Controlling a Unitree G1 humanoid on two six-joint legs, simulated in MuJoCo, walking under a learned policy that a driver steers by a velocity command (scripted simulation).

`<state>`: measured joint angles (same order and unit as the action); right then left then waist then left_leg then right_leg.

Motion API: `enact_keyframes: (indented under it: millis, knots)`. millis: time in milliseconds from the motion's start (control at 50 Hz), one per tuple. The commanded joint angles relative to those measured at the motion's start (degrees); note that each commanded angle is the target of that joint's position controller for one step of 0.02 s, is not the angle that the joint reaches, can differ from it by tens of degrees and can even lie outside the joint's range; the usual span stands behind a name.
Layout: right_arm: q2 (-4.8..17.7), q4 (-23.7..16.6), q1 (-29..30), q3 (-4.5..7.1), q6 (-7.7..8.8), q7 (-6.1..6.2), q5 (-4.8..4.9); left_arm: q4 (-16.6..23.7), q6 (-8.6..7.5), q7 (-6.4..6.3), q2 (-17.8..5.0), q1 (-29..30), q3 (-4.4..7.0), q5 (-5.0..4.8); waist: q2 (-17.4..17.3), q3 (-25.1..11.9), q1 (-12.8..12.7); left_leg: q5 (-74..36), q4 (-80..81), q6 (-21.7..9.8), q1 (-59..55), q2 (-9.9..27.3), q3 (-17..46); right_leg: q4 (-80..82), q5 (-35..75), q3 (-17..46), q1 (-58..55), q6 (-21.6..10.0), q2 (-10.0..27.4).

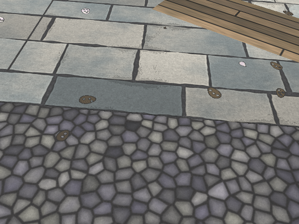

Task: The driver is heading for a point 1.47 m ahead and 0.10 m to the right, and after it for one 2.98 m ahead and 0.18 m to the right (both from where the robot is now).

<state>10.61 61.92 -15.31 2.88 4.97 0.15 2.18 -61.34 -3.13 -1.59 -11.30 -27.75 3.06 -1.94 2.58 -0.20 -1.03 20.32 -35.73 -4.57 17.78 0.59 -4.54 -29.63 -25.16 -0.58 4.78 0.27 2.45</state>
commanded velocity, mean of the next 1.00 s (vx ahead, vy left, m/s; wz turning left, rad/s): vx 0.09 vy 0.00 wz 0.00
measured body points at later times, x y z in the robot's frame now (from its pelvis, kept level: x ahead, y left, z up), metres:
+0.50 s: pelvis +0.13 +0.00 +0.00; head +0.16 -0.01 +0.45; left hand +0.26 +0.24 -0.13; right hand +0.13 -0.24 -0.16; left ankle +0.02 +0.11 -0.70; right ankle +0.21 -0.10 -0.73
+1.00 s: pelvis +0.17 +0.02 +0.01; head +0.19 +0.03 +0.46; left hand +0.22 +0.27 -0.15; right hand +0.17 -0.21 -0.15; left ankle +0.12 +0.13 -0.73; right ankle +0.21 -0.10 -0.73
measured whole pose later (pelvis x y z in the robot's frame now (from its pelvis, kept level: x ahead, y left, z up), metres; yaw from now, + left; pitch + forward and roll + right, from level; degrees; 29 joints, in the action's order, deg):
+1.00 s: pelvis +0.17 +0.02 +0.01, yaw +0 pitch +0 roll +0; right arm 9.3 63.0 -17.0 1.3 1.8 1.6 -0.1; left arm -62.8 -0.5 -2.0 -11.2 -10.4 2.9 -0.5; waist 0.3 2.4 -0.1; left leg 20.1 -28.8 -1.1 8.3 -0.2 -2.6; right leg -29.1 -11.8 -1.2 16.9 0.6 1.4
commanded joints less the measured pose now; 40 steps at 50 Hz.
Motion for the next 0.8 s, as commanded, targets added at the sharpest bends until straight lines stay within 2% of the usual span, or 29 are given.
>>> enact_keyframes:
  millis: [20, 40, 60, 80, 100, 120, 140, 160, 240, 300, 340, 380, 400, 420, 440, 460, 480, 500, 520, 540, 580, 600, 620, 640, 660, 680, 700, 760, 800]
  knots:
    - [10.3, 4.3, -22.4, 3.78, 0.68, 0.04, -0.46, 5.8, -1.30, 0.42, -4.4, 7.8, 0.11, 0.31, -13.7, 2.0, 11.6, 1.1, 16.6, -4.8, -25.5, 10.2, 19.5, -20.9, 12.4, -2.6, 27.8, -3.1, -1.3]
    - [12.9, 4.0, -25.2, 3.43, 1.42, -0.62, -1.59, 7.6, -2.54, 0.25, -0.2, 7.4, -0.85, -0.04, -22.0, -1.0, 10.1, -2.4, 26.7, -12.2, -28.6, 21.6, 45.4, -37.3, -5.4, 1.7, 37.0, -2.2, -6.8]
    - [9.8, 2.5, -18.1, 2.02, 2.22, -0.46, -2.19, 7.2, -3.20, 0.42, -1.9, 6.5, -0.37, -1.02, -13.7, 2.6, 5.7, -9.1, 25.0, -12.6, -23.5, 23.9, 43.5, -46.2, -4.4, 7.2, 39.8, -3.3, -3.0]
    - [7.3, 0.3, -11.7, 1.13, 2.39, -0.50, -1.89, 7.0, -3.29, 0.76, -3.4, 6.7, -0.15, -0.87, -9.0, 4.9, 3.4, -19.6, 22.6, -10.4, -19.3, 21.7, 33.1, -48.2, 0.1, 6.8, 39.2, -4.2, -0.6]
    - [6.6, -1.0, -7.5, 0.55, 2.11, -0.80, -1.89, 6.3, -3.17, 0.74, -3.9, 6.6, 0.29, 0.00, -5.6, 4.3, 1.7, -27.7, 22.1, -8.0, -16.3, 18.1, 23.9, -45.8, 4.5, 5.6, 36.6, -4.5, 1.6]
    - [5.8, -1.5, -5.8, 0.16, 1.66, -0.91, -1.80, 6.2, -2.79, 0.57, -4.8, 6.9, 0.99, 0.59, -5.0, 4.4, 0.8, -33.4, 22.0, -5.8, -14.8, 15.1, 17.3, -41.7, 7.4, 4.3, 34.4, -4.4, 3.0]
    - [4.0, -1.4, -5.9, -0.51, 1.08, -0.69, -1.98, 6.0, -2.15, 0.66, -5.5, 7.2, 1.55, 0.54, -6.3, 4.0, 0.5, -37.5, 22.3, -4.2, -13.3, 12.3, 12.4, -38.9, 9.1, 2.7, 31.6, -4.1, 3.1]
    - [3.6, -0.9, -7.4, -0.86, 0.79, -0.34, -2.43, 5.9, -1.53, 0.83, -4.5, 7.5, 1.57, 0.44, -7.4, 3.7, 0.4, -43.0, 22.0, -3.6, -12.8, 11.0, 9.8, -36.8, 10.7, 1.4, 30.0, -3.5, 2.5]
    - [6.3, -1.0, -7.2, -1.43, 0.03, 1.35, -3.26, 8.9, -0.20, 0.52, -0.4, 16.1, 0.22, 0.72, -7.3, 3.3, 0.3, -51.2, 20.6, -3.8, -10.8, 9.0, 4.1, -17.2, 16.3, -0.4, 25.5, -1.1, 1.2]
    - [8.8, -0.8, -8.1, -0.80, -0.72, 1.67, -2.69, 9.8, 0.42, 0.63, -2.0, 20.0, 0.04, 0.87, -9.1, 1.2, 1.6, -51.2, 18.3, -4.7, -10.7, 10.3, 4.6, -9.7, 17.3, -1.6, 20.3, -0.7, -0.3]
    - [8.3, -0.7, -7.3, -0.65, -0.94, 1.50, -1.90, 9.7, 0.62, 0.80, -3.3, 20.4, 0.17, 0.94, -8.9, 1.4, 1.4, -48.7, 16.4, -5.1, -11.1, 11.3, 6.1, -6.4, 18.1, -1.2, 18.2, -1.9, -0.6]
    - [7.5, -0.6, -5.9, -0.55, -1.09, 1.32, -1.15, 8.3, 0.27, 0.86, -4.8, 17.7, 0.80, 1.71, -6.6, 0.6, -1.0, -44.9, 11.6, -3.3, -10.8, 9.5, 6.1, 2.3, 25.5, -1.6, 11.7, -4.1, -1.7]
    - [7.8, -0.2, -7.9, -0.28, -0.89, 1.19, -1.59, 7.3, 0.07, 0.54, -8.3, 14.7, 1.92, 2.13, -3.6, -1.5, -1.4, -41.0, 7.7, -1.0, -9.7, 6.6, 5.1, 4.0, 41.6, 1.0, 5.2, -5.5, 0.2]
    - [6.3, 0.1, -11.7, -0.52, -0.43, 1.11, -3.08, 6.5, 0.03, 0.29, -11.9, 11.5, 2.73, 2.33, 1.2, -6.4, 0.3, -26.8, 1.5, 1.6, -3.3, 2.5, 3.0, -1.1, 61.5, 6.1, -6.1, -9.0, 5.9]
    - [1.3, 1.6, -16.3, -1.84, -0.77, 1.23, -2.90, 5.2, 0.31, 0.39, -8.8, 8.9, 1.89, 2.66, 7.7, -13.2, 0.4, -7.2, -7.6, 4.5, 0.8, 0.0, 1.9, -1.1, 64.2, 13.6, -12.3, -16.8, 13.9]
    - [1.9, 0.9, -12.2, -1.71, -1.65, 1.40, -2.12, 4.7, 0.52, 0.70, -5.0, 8.8, 0.87, 2.40, 8.7, -12.7, -1.0, 11.9, -14.3, 6.1, 1.9, -1.2, 3.3, 4.2, 57.4, 19.9, -8.6, -19.6, 17.0]
    - [2.9, -0.7, -8.1, -1.41, -2.63, 1.60, -1.31, 5.0, 0.29, 0.87, -4.4, 12.1, 0.25, 2.40, 8.0, -9.2, -0.4, 20.2, -19.5, 6.7, 4.7, -0.2, 5.6, 7.4, 46.1, 21.0, -3.6, -18.5, 16.8]
    - [3.5, -1.2, -6.0, -1.13, -3.53, 1.95, -1.24, 6.0, 0.05, 0.83, -5.5, 16.1, 0.24, 2.58, 5.1, -6.8, 0.5, 20.3, -21.5, 7.0, 5.3, 1.2, 6.8, 9.2, 37.2, 19.7, 1.3, -16.6, 15.7]
    - [3.6, -1.2, -5.6, -0.92, -4.25, 2.21, -1.49, 7.1, -0.10, 0.68, -6.7, 20.2, 0.42, 2.61, 3.1, -4.5, 2.0, 17.8, -18.8, 7.2, 4.0, 2.3, 7.0, 10.8, 31.7, 17.1, 6.9, -14.7, 14.3]
    - [3.3, -0.8, -6.0, -0.83, -4.78, 2.52, -1.73, 7.7, -0.03, 0.40, -7.1, 23.1, 0.50, 2.56, 2.9, -3.2, 3.4, 14.8, -13.3, 7.2, 1.8, 3.1, 6.8, 12.1, 26.2, 14.6, 10.8, -12.7, 12.3]
    - [1.8, 1.0, -8.4, -0.96, -5.16, 2.84, -2.17, 7.6, 0.92, -0.03, -7.0, 25.1, 0.63, 2.41, 3.0, -2.8, 5.1, 3.4, -2.2, 6.8, -5.6, 1.7, 3.8, 12.4, 19.9, 10.4, 16.5, -10.6, 8.9]
    - [1.4, 2.0, -9.9, -0.98, -5.24, 2.68, -2.39, 7.2, 1.43, -0.14, -6.6, 24.8, 0.59, 1.87, 3.0, -3.1, 5.8, -4.2, 3.2, 6.3, -9.7, 0.6, 2.3, 11.9, 15.0, 8.5, 18.1, -9.5, 7.4]
    - [2.3, 2.1, -9.7, -0.82, -5.50, 2.40, -2.90, 6.3, 1.71, -0.15, -5.7, 23.0, 0.48, 1.11, 2.2, -2.4, 5.4, -7.8, 7.1, 5.4, -11.1, 0.1, 1.8, 11.6, 7.3, 6.9, 18.8, -7.4, 5.7]
    - [4.1, 1.5, -8.8, -0.62, -5.79, 2.26, -3.58, 5.3, 1.81, -0.11, -5.0, 20.9, 0.39, 1.00, 0.2, -0.7, 4.1, -7.9, 9.5, 4.1, -10.8, 2.0, 3.7, 11.1, -0.5, 5.7, 20.0, -5.0, 4.2]
    - [6.3, 0.4, -6.9, -0.45, -5.88, 2.45, -3.27, 5.0, 2.17, -0.27, -4.8, 19.3, 0.49, 1.40, -3.1, 2.6, 1.7, 2.9, 12.6, 2.1, -3.2, 3.9, 6.0, 10.5, -2.6, 3.0, 17.5, -2.8, 1.4]
    - [6.4, 0.2, -4.4, -0.50, -5.37, 2.50, -2.73, 5.0, 2.23, -0.54, -3.6, 19.6, 0.23, 1.68, -7.2, 5.3, 0.6, 11.9, 15.5, 1.2, 5.3, 3.9, 7.0, 8.7, 2.9, 0.8, 11.0, -1.5, -0.5]
    - [5.4, -0.2, -2.7, -0.67, -4.58, 2.52, -2.53, 4.4, 2.05, -0.77, -3.8, 19.2, 0.32, 1.85, -7.7, 6.3, 0.2, 12.4, 17.4, 1.7, 7.8, 3.7, 7.3, 6.2, 7.9, 0.7, 7.5, -1.3, -0.7]
    - [5.5, -0.2, -2.2, -0.36, -2.57, 2.16, -2.51, 2.9, 1.57, -0.88, -4.9, 17.5, 0.63, 1.94, -5.7, 4.3, 0.2, 1.2, 16.3, 3.0, 3.7, 3.4, 6.6, 3.6, 18.8, 0.9, 5.8, -2.7, -0.2]
    - [4.7, 0.4, -4.4, -0.50, -2.24, 1.91, -2.36, 2.3, 1.46, -0.55, -4.5, 17.3, 0.58, 1.73, -4.2, 2.0, 0.8, -4.9, 14.6, 2.8, 0.2, 3.1, 6.0, 3.0, 23.3, 1.1, 5.5, -3.0, 0.2]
